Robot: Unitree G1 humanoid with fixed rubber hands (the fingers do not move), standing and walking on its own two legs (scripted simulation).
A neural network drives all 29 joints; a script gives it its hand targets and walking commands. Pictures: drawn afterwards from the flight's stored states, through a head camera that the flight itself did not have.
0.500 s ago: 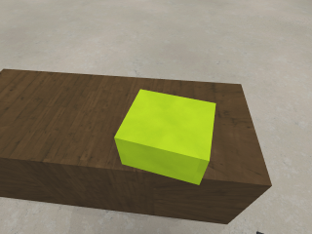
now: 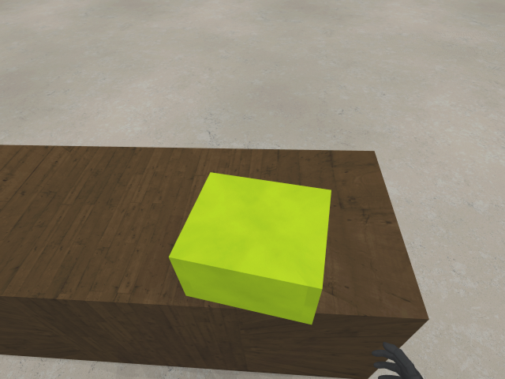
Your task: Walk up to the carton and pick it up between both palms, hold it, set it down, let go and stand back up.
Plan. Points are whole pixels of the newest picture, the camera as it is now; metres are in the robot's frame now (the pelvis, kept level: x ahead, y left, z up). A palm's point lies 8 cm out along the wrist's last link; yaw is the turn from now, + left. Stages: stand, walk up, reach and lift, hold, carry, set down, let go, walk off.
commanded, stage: walk up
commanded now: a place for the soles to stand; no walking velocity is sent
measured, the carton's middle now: (257, 243) +0.44 +0.02 -0.12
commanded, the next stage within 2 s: none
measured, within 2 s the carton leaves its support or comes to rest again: neither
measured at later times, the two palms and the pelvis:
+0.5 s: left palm out of the picture +0.10 +0.27 -0.10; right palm out of the picture +0.07 -0.24 -0.12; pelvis +0.00 +0.03 +0.00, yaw -7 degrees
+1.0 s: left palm out of the picture +0.14 +0.28 -0.10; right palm out of the picture +0.04 -0.24 -0.14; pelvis +0.00 +0.04 -0.02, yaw -11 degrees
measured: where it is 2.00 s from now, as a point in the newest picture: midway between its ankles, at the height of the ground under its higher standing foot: outside the picture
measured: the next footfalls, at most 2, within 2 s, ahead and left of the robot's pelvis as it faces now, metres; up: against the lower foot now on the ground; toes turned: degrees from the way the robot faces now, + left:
none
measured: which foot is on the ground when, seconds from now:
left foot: down 0.00-1.00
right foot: down 0.00-1.00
